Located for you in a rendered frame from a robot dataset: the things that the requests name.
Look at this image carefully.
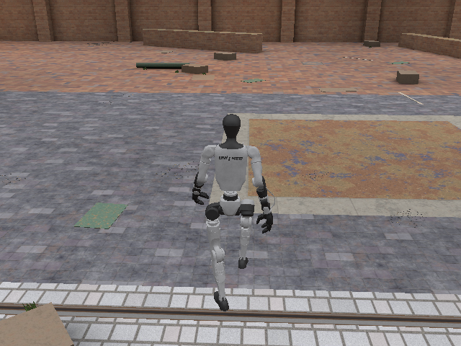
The robot right upper arm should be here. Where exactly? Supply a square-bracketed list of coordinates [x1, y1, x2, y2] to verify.
[246, 146, 264, 187]

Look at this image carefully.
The right robot shin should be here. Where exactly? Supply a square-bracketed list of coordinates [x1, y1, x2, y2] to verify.
[240, 217, 252, 260]

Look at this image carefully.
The robot left upper arm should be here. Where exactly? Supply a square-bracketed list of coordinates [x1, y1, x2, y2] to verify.
[197, 145, 216, 183]

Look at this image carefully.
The right robot forearm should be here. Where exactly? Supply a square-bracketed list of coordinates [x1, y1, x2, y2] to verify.
[256, 176, 272, 214]

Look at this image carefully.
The humanoid robot torso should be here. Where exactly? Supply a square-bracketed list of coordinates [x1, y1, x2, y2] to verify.
[214, 144, 248, 216]

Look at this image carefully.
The left robot forearm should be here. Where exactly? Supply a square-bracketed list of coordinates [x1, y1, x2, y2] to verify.
[192, 172, 204, 195]

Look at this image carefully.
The robot left hand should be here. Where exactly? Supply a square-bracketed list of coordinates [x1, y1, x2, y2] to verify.
[192, 192, 209, 205]

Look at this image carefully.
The robot right hand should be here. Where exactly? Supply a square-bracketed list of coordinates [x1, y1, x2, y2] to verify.
[256, 212, 273, 233]

